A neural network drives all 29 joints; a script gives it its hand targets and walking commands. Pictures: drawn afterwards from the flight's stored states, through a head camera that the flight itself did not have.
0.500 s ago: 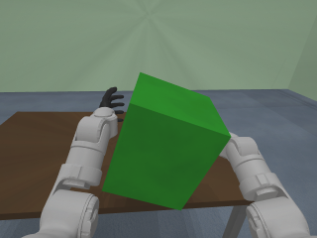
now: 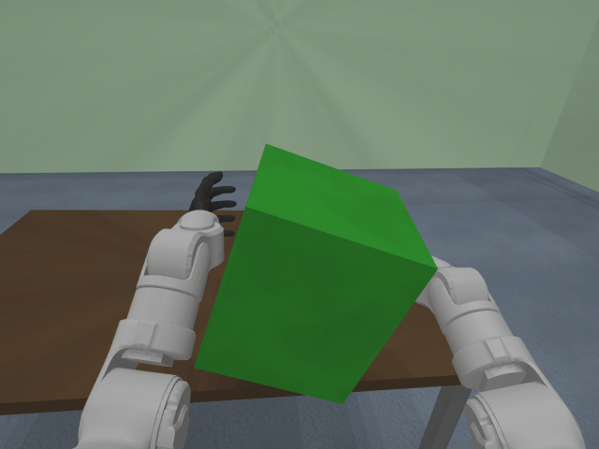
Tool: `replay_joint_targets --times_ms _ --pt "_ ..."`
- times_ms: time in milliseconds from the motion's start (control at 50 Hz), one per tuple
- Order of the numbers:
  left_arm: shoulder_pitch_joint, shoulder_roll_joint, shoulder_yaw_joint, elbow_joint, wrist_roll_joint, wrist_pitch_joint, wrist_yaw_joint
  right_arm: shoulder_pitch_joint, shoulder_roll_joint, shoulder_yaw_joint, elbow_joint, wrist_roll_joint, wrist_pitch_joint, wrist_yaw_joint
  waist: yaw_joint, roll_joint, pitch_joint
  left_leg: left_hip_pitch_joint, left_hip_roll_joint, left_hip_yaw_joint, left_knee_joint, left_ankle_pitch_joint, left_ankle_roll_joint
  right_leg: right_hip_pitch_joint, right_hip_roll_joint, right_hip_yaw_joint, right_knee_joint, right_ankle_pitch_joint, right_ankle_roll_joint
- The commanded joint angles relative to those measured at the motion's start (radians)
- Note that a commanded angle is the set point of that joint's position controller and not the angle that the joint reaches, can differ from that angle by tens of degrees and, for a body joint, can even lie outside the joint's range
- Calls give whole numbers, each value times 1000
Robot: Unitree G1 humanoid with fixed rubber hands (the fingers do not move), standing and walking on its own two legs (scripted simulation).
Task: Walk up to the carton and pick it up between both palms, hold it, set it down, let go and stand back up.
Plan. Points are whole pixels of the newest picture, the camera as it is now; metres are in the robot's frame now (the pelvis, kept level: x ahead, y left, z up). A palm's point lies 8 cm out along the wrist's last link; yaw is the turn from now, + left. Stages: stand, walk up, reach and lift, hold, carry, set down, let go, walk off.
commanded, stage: hold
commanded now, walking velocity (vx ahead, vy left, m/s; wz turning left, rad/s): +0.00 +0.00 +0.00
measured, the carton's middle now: (303, 271) +0.32 +0.02 +0.17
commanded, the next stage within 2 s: set down in 0.48 s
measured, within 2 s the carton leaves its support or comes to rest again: rests again in 1.56 s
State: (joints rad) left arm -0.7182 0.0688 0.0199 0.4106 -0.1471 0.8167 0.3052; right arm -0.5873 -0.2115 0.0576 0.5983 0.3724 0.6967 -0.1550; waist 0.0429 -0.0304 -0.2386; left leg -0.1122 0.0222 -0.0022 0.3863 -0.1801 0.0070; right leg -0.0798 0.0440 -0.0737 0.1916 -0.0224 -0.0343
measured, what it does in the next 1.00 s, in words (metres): stands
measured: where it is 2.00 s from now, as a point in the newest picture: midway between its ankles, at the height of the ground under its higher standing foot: outside the picture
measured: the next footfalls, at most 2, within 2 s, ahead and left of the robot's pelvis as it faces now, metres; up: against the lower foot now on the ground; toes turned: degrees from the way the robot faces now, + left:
none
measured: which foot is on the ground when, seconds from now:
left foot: down 0.00-1.00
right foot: down 0.00-1.00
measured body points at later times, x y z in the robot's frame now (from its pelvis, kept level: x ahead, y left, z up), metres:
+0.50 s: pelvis +0.00 +0.00 +0.00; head -0.13 +0.03 +0.43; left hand +0.34 +0.16 +0.23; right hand +0.34 -0.14 +0.16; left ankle +0.03 +0.11 -0.75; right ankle +0.06 -0.10 -0.75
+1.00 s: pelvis +0.01 -0.03 +0.00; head -0.05 +0.01 +0.44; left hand +0.41 +0.14 +0.29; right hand +0.43 -0.09 +0.29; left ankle +0.03 +0.11 -0.75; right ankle +0.06 -0.10 -0.75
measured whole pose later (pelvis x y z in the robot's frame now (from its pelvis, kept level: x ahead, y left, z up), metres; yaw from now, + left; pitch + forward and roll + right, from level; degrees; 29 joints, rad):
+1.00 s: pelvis +0.01 -0.03 +0.00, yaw +2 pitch +4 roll -1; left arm -1.02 0.21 -0.03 0.54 -0.28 0.73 0.20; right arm -1.14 -0.13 -0.04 0.87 0.38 0.59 -0.27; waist -0.01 -0.08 -0.25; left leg -0.29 0.02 -0.05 0.36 -0.15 -0.02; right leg -0.27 0.06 -0.10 0.23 -0.04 -0.07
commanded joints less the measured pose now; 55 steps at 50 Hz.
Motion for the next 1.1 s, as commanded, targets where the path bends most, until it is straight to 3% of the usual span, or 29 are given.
replay_joint_targets --times_ms 0,200,340,460,480,500,520,540,560,620,660,720,760,820,880,980,1080 --pt "-653 -224 -121 -223 -102 -57 -89 -824 107 12 -343 78 -101 77 -7 35 -224 -115 58 -38 -83 160 18 202 -66 120 -29 -223 19" --pt "-627 -212 -126 -243 -101 -53 -88 -773 91 13 -355 77 -107 81 -13 12 -213 -93 52 -30 -80 162 14 191 -81 141 -56 -240 17" --pt "-615 -216 -109 -223 -78 -61 -86 -776 81 3 -323 55 -121 88 -2 60 -194 -128 70 -45 -95 128 21 223 -55 110 0 -202 11" --pt "-582 -190 -105 -223 -81 -60 -87 -726 65 6 -327 49 -129 90 -8 2 -184 -99 58 -23 -86 133 19 203 -88 149 -54 -253 11" --pt "-853 106 96 -173 -93 -149 -63 -1170 104 22 -411 75 -173 50 201 -88 -53 -358 20 -35 -87 -98 70 40 -14 118 74 -295 79" --pt "-906 78 8 -87 -141 -182 -10 -1240 -15 -46 -400 66 -219 37 87 -7 -89 -447 40 -45 -90 -245 87 38 10 98 162 -372 68" --pt "-904 127 -55 13 -189 -221 20 -1156 -98 -65 -216 65 -229 30 67 9 -87 -482 67 -59 -83 -331 110 36 26 93 230 -376 65" --pt "-916 162 -73 88 -225 -250 32 -1140 -152 -67 -120 66 -242 25 61 25 -106 -452 69 -55 -58 -316 114 -6 29 90 247 -383 66" --pt "-937 171 -113 133 -262 -279 35 -1119 -170 -75 -37 57 -248 13 33 41 -151 -391 66 -52 -27 -263 102 -61 25 84 241 -371 65" --pt "-1038 187 -171 239 -346 -373 26 -1189 -192 -125 110 38 -268 -22 -14 104 -353 -246 54 -71 26 -146 68 -147 22 68 218 -317 59" --pt "-1082 173 -199 221 -363 -418 23 -1226 -198 -151 172 20 -284 -30 -43 140 -502 -165 49 -89 55 -44 51 -152 32 59 216 -238 44" --pt "-1122 178 -178 126 -334 -405 10 -1249 -173 -164 213 5 -265 -38 -58 145 -653 -113 31 -96 60 125 36 -95 29 64 186 -106 30" --pt "-1102 213 -133 93 -296 -365 -13 -1226 -147 -152 238 -8 -233 -45 -56 100 -621 -159 8 -85 44 193 33 -18 8 83 160 -27 32" --pt "-1000 247 -81 37 -243 -286 -60 -1142 -122 -132 207 -3 -199 -75 -67 55 -574 -249 -21 -68 -1 249 46 147 -30 126 132 127 41" --pt "-880 269 -15 -45 -162 -184 -93 -1045 -126 -132 151 6 -174 -107 -61 65 -522 -245 -32 -63 -43 303 46 255 -46 149 103 222 44" --pt "-853 251 24 -80 -81 -79 -113 -1005 -87 -127 75 -7 -131 -138 -52 67 -281 -229 -33 -51 -97 142 42 221 -39 131 46 33 48" --pt "-874 303 61 -59 -67 -39 -113 -1018 -115 -140 -62 -26 -125 -153 -32 50 -280 -303 -37 -22 -124 79 72 272 -34 128 90 25 76"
